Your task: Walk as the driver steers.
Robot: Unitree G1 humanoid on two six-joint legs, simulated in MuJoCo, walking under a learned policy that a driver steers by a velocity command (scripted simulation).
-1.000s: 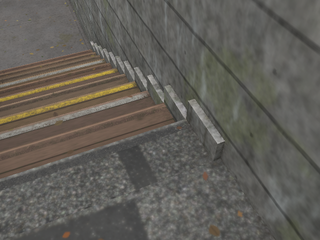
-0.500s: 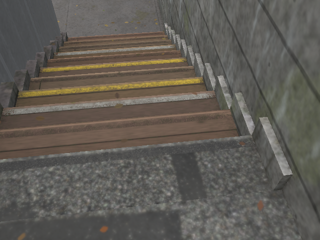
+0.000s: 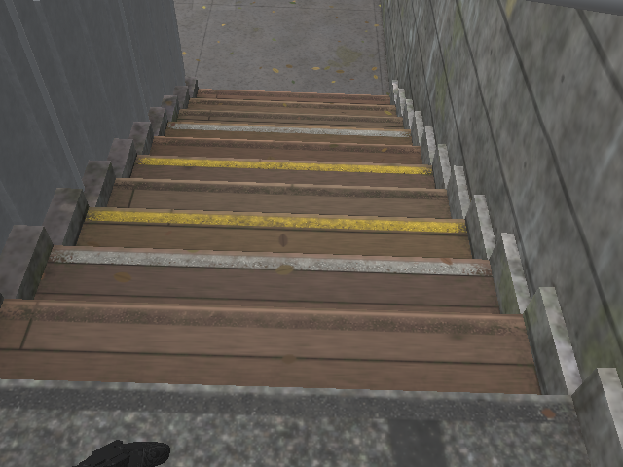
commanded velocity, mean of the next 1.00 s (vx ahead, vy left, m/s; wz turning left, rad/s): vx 0.50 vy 0.00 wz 0.22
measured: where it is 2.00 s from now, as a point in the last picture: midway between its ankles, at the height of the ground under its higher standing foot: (252, 368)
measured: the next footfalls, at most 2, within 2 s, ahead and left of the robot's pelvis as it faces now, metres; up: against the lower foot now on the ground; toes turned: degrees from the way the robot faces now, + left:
right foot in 0.12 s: +0.26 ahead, -0.11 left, +0.00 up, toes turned +7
left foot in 0.62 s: +0.46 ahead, +0.12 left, +0.00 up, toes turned +13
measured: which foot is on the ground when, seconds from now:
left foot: down 0.00-0.14, up 0.16-0.60, down 0.62-1.00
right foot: up 0.00-0.10, down 0.12-0.62, up 0.64-1.00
